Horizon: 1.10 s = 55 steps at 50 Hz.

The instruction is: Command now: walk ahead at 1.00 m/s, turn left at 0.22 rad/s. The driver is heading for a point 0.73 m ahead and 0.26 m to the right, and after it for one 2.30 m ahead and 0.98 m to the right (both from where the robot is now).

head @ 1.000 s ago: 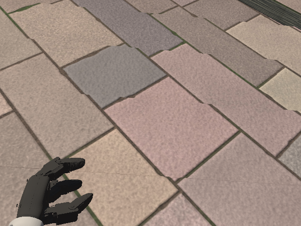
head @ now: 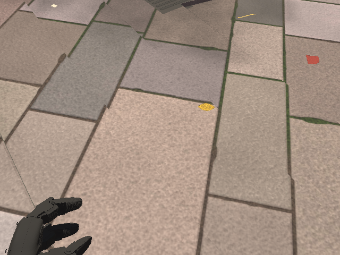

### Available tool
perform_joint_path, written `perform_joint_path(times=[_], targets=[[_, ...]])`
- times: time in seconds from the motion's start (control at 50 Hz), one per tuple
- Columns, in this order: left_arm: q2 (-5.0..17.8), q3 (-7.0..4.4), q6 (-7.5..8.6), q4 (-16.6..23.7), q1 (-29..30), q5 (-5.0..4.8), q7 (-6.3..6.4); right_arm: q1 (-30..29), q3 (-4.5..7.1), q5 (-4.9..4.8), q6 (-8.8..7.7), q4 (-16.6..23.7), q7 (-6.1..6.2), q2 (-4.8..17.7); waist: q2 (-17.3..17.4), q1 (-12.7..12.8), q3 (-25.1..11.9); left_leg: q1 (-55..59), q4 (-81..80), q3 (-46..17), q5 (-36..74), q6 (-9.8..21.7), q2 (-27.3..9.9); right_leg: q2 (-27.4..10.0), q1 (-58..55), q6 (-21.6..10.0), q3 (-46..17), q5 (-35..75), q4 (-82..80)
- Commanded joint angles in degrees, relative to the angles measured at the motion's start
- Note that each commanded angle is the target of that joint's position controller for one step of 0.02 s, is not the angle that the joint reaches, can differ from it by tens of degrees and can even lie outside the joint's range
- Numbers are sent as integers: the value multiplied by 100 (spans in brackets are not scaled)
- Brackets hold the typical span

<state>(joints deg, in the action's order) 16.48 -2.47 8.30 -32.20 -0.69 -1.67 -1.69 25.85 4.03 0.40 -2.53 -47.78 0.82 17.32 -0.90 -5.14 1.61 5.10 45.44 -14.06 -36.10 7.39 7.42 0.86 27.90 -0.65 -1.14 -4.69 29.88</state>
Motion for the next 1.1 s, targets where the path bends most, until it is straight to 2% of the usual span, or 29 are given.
perform_joint_path(times=[0.02,0.04,0.08,0.1,0.14,0.16,0.24,0.34,0.38,0.4,0.42,0.44,0.46,0.5,0.52,0.56,0.64,0.72,0.78,0.82,0.84,0.86,0.88,0.9,0.92,0.94,0.98,1.02,1.1], targets=[[1520,-479,-29,-665,-3392,130,-43,1044,-244,-329,-238,428,-91,-196,-3314,1024,-2794,-4581,4856,-117,346,-323,198,-2276,-6254,-1577,-4894,-2741,-721],[821,-351,-74,-611,-3034,116,-34,180,-178,-431,-260,471,-43,363,-1817,1219,-1788,-5212,4524,268,936,-222,-440,-2135,-5736,-1527,-5171,-3744,-1502],[667,-270,-108,-637,-2373,218,-79,-1727,-176,-98,-433,952,-46,477,493,1166,-232,-4901,3714,585,1531,-173,-749,-1449,-3645,-1331,-3849,-1685,-1605],[700,-274,-64,-659,-2137,223,-118,-1783,-183,-41,-497,1087,-48,343,373,818,-94,-4842,3117,516,1643,-241,-885,-1231,-3264,-1481,-3520,-1008,-1535],[162,-117,-48,-842,-2258,167,-148,-1823,-203,-17,-520,1108,-79,116,87,603,-88,-4597,2429,533,1721,-297,-1061,-799,-3000,-1412,-2859,-311,-1680],[270,-135,-51,-904,-2268,97,-108,-1669,-243,-3,-538,1157,-89,37,-187,419,-68,-4648,2005,550,1687,-423,-1120,-895,-2824,-1560,-2863,-102,-1664],[540,-223,-155,-1026,-2411,-38,132,-3047,-374,101,-682,1656,-250,-78,-44,706,590,-3530,-582,1150,3350,-835,-845,-524,-1118,-1369,-2058,378,-2160],[516,-225,-254,-1294,-2967,-150,201,-3211,-102,-109,-666,1810,-178,424,-282,637,300,-1754,-1621,1015,4249,-773,-570,-634,-1280,-925,-2053,868,-1804],[694,-261,-356,-1272,-2836,-34,175,-2099,122,-158,-643,1674,-59,764,-469,-117,-555,-390,-1441,1072,3515,-552,-597,-372,-1354,-567,-1776,2559,25],[601,-215,-382,-1035,-2456,133,157,-640,210,-192,-578,1429,38,959,-432,-810,-1461,1251,-1004,438,2634,-272,-1339,-215,-486,-408,-1646,2108,1742],[-290,50,-326,-961,-3345,-29,151,146,282,-76,-521,1198,-7,1381,1443,-408,-2793,3103,-1590,-2419,334,699,-3054,353,1078,-185,-1181,-1320,4099],[-143,121,-361,-883,-3333,-246,202,127,234,-137,-498,1100,-99,1087,2191,-363,-2819,2972,-2545,-3930,-1080,705,-3276,42,1875,-215,-964,-2313,5066],[297,-12,-382,-814,-2650,-266,261,-275,162,-157,-453,1099,-55,653,1697,-436,-1643,2157,-2765,-3113,-775,436,-2960,-246,2350,-263,-762,-1905,5166],[410,-83,-404,-588,-1746,-21,238,-807,83,21,-389,898,-39,365,496,-135,-393,312,-2905,-1482,1478,324,-2650,-650,2024,-291,-533,-1404,4752],[267,-99,-468,-541,-1700,-9,177,-1001,51,123,-404,814,-35,219,544,124,-145,-345,-2999,-885,2134,305,-2512,-852,1673,-303,-595,-1384,4517],[0,-76,-672,-384,-1617,-137,126,-1504,14,0,-432,696,-64,32,640,512,222,-1154,-3434,-77,2313,205,-2475,-1181,1479,-270,-623,-1555,3916],[136,-68,-654,-252,-1407,33,-64,-1986,132,-95,-571,651,-20,426,287,826,415,-1757,-3676,1592,3143,-4,-2060,-1210,1014,-161,-494,837,2431],[316,-89,-634,-62,-563,8,-250,-1414,254,-121,-556,466,-22,995,-53,493,565,-1304,-3900,2505,3400,-321,-1901,-725,169,-388,197,2142,1044],[810,-236,-636,33,-418,-8,-286,-1022,362,-181,-351,440,-69,1438,89,674,580,-68,-3016,2750,6663,-471,-2058,-114,106,-644,883,1192,621],[1231,-461,-704,-246,-1729,-85,-224,-992,418,-141,-169,501,-52,1735,481,1456,-197,-84,-857,2749,8984,-475,-2182,282,-1399,-932,1113,142,1053],[1534,-656,-789,-665,-3095,-81,-137,-1164,370,-99,-173,556,-30,1638,338,2082,-747,-1209,974,2662,8585,-579,-2026,236,-3339,-1188,707,123,1033],[1799,-689,-863,-887,-3361,-155,-58,-1198,108,-47,-324,673,-51,725,-1318,1887,-577,-2976,3788,2568,2558,-829,-904,-275,-4463,-1570,-486,487,869],[2090,-583,-666,-504,-2764,0,-142,-156,-159,-106,-596,1138,-118,222,-2299,797,-1847,-5173,5362,1216,-20,-883,-217,-1402,-6007,-2918,-4096,-1710,-172],[1502,-543,-548,-391,-2904,37,-132,-961,-122,-302,-782,1227,-122,839,-1127,1355,-2117,-5415,4788,614,639,-618,-527,-1701,-5958,-2690,-5007,-2838,-1307],[1323,-489,-400,-496,-2711,97,-107,-1525,-94,-425,-845,1325,-99,987,-312,1234,-1157,-5429,3947,608,1191,-445,-814,-1608,-4991,-2322,-4665,-2527,-1623],[1165,-436,-296,-475,-2266,123,-94,-1650,-131,-289,-820,1222,-20,876,568,957,-853,-4993,3331,565,1571,-426,-1105,-1492,-4112,-2109,-4231,-2020,-1558],[893,-307,-193,-382,-1621,270,-64,-1308,-89,-89,-673,964,-39,923,604,478,-403,-4171,2574,387,1820,-540,-1359,-1173,-2670,-2026,-3363,-671,-1383],[664,-210,-198,-536,-1578,153,-10,-1355,-103,-22,-505,965,-65,724,460,328,56,-3937,1702,598,1712,-738,-1562,-994,-1729,-1942,-2526,-278,-1641],[749,-233,-156,-763,-1822,97,171,-2481,-375,42,-519,1303,-217,121,291,867,541,-3495,-396,1255,4609,-799,-1511,-359,-744,-1487,-911,148,-1938]])
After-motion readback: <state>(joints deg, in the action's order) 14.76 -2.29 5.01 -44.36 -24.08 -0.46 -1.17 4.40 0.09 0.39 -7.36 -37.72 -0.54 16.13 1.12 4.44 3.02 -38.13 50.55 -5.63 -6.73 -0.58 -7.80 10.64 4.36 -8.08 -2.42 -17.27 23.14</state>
